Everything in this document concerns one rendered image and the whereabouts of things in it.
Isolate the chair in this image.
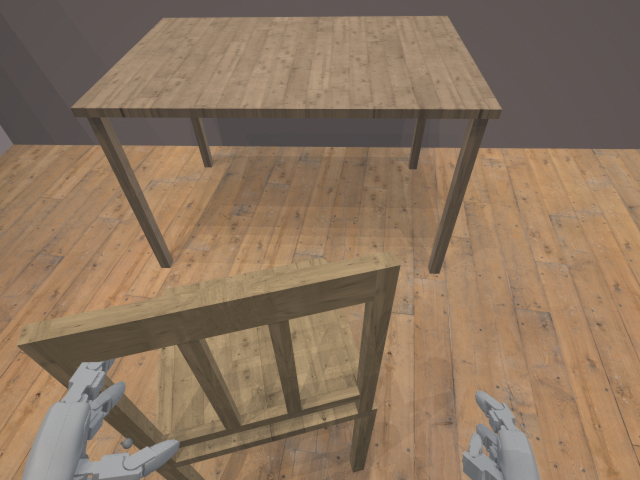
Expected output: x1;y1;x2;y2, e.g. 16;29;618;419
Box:
16;250;401;480

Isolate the robot right hand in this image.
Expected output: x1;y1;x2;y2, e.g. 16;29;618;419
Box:
463;390;540;480

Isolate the robot left hand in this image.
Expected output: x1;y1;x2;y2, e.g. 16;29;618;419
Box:
22;358;180;480

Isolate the table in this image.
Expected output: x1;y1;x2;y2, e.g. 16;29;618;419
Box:
70;16;502;274

